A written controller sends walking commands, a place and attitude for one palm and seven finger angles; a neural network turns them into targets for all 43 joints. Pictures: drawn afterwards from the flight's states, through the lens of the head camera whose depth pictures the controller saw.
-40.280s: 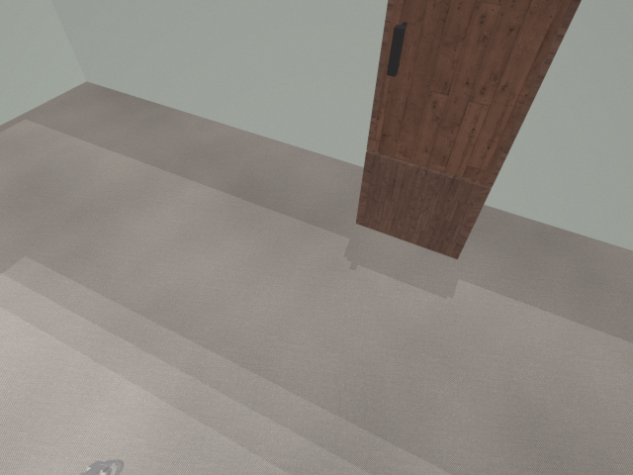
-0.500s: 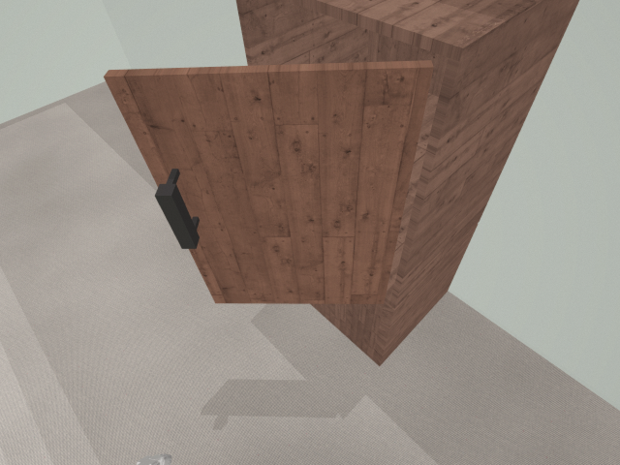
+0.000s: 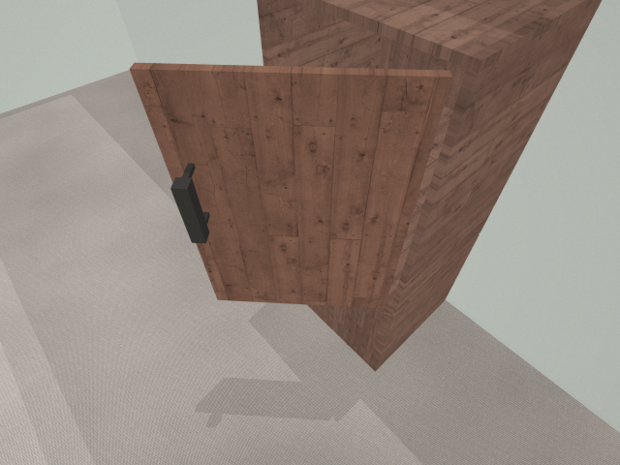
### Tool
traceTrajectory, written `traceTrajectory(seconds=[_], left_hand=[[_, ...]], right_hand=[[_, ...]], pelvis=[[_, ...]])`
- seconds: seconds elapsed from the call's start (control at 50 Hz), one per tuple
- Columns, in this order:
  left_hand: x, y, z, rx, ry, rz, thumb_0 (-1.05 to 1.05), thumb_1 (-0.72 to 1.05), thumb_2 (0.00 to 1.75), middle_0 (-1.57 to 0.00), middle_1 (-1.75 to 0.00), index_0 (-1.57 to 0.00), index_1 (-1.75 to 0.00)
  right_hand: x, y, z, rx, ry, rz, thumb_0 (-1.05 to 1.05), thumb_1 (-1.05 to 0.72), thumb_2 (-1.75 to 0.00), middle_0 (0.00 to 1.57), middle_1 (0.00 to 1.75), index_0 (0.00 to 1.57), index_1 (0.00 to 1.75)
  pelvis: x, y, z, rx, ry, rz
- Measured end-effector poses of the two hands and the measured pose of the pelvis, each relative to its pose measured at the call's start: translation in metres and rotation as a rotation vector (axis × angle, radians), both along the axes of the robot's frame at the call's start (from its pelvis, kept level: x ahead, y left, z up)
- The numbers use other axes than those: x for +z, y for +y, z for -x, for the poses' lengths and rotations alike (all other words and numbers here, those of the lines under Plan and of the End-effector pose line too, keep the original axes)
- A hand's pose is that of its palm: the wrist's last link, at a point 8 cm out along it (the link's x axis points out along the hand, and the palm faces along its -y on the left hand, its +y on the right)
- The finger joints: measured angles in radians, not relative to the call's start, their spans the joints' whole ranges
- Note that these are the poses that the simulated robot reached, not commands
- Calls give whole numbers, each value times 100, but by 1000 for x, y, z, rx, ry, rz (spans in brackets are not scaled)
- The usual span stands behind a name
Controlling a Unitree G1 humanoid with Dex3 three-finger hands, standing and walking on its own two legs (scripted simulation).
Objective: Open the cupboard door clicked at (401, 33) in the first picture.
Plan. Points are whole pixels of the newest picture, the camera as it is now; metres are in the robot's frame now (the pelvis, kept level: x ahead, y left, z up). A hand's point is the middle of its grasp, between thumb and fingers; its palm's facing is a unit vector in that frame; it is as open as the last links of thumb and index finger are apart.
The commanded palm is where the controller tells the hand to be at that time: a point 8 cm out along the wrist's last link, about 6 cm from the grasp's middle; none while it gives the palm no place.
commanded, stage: look again from close up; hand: left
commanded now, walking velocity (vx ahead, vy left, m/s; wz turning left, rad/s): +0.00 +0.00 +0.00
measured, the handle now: (195, 203) +0.50 +0.23 +0.02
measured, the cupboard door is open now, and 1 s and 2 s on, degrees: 44 44 44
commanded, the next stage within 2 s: raise the hand with hooked fingers in 0.16 s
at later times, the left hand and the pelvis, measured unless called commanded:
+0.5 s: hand (150, 403) +0.19 +0.21 -0.01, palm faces +0.17 -0.99 -0.02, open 7.7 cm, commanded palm +0.11 +0.26 -0.06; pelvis -0.03 +0.02 -0.03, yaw +2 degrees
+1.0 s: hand (123, 413) +0.18 +0.25 -0.03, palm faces -0.01 -1.00 -0.05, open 10.5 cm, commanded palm +0.15 +0.31 -0.02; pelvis -0.04 +0.04 -0.08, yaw +3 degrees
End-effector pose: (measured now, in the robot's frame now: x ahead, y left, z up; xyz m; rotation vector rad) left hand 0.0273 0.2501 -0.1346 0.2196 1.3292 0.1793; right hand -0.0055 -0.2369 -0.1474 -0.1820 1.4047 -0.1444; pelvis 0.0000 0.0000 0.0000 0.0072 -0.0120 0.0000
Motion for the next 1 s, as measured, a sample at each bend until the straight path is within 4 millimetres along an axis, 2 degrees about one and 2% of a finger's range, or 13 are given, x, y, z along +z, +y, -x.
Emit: traceTrajectory(seconds=[0.28, 0.3, 0.36, 0.42, 0.48, 0.52, 0.56, 0.62, 0.68, 0.74, 0.8, 0.9, 1.0], left_hand=[[-5, 0, -6, -7, -23, 21, 1, 91, 90, -20, -30, -20, -30], [0, 1, -14, 46, -82, 32, 1, 91, 90, -20, -30, -20, -30], [50, 8, -64, 101, -489, 10, 2, 90, 90, -21, -31, -20, -31], [97, 12, -109, 94, -854, 33, 2, 87, 88, -21, -33, -20, -33], [124, 13, -132, 16, -1149, 88, 1, 82, 86, -21, -36, -20, -36], [129, 11, -134, -73, -1295, 127, 1, 79, 85, -21, -38, -21, -38], [122, 9, -128, -171, -1370, 162, 1, 75, 83, -21, -40, -21, -40], [96, 12, -112, -199, -1340, 222, 1, 68, 81, -22, -45, -22, -45], [74, 20, -97, -134, -1262, 239, 1, 61, 78, -23, -49, -22, -49], [74, 28, -89, -99, -1237, 197, 1, 54, 75, -23, -53, -23, -53], [88, 35, -95, -131, -1275, 157, 2, 47, 72, -24, -58, -23, -58], [105, 44, -120, -205, -1291, 171, 2, 35, 67, -24, -65, -24, -65], [111, 56, -136, -207, -1220, 194, 1, 24, 62, -25, -73, -25, -73]], right_hand=[[-1, 22, 11, -24, 14, -18, 0, -91, -90, 20, 30, 20, 30], [0, 22, 8, -32, -20, -15, 0, -90, -90, 20, 30, 20, 30], [8, 20, -22, -20, -244, 22, 1, -90, -90, 20, 30, 20, 30], [19, 15, -64, 23, -463, 38, 1, -90, -90, 20, 30, 20, 30], [35, 11, -110, 87, -669, 50, 1, -90, -90, 20, 30, 20, 30], [44, 9, -139, 140, -791, 60, 1, -90, -90, 20, 30, 20, 30], [51, 8, -164, 193, -889, 71, 1, -90, -90, 20, 30, 20, 30], [56, 12, -193, 246, -980, 85, 1, -90, -90, 20, 30, 20, 30], [55, 23, -209, 284, -1014, 87, 1, -90, -90, 20, 30, 20, 30], [45, 40, -211, 309, -988, 65, 1, -90, -90, 20, 30, 20, 30], [28, 58, -200, 324, -916, 27, 1, -90, -90, 20, 30, 20, 30], [0, 78, -164, 280, -775, -38, 1, -90, -90, 20, 30, 20, 30], [-7, 77, -129, 201, -685, -46, 1, -90, -90, 21, 30, 20, 30]], pelvis=[[-1, 11, 3, -2, 3, 3], [-2, 12, 4, -3, 1, 4], [-4, 17, 6, 12, 9, 1], [-10, 21, 14, 42, 44, -3], [-24, 22, 23, 35, 101, -11], [-37, 23, 29, 31, 140, -15], [-52, 23, 34, 29, 172, -15], [-72, 25, 39, 33, 205, -16], [-84, 27, 42, 43, 218, -2], [-88, 29, 43, 56, 220, 18], [-89, 30, 44, 69, 226, 39], [-85, 33, 45, 76, 233, 56], [-76, 39, 43, 63, 235, 49]])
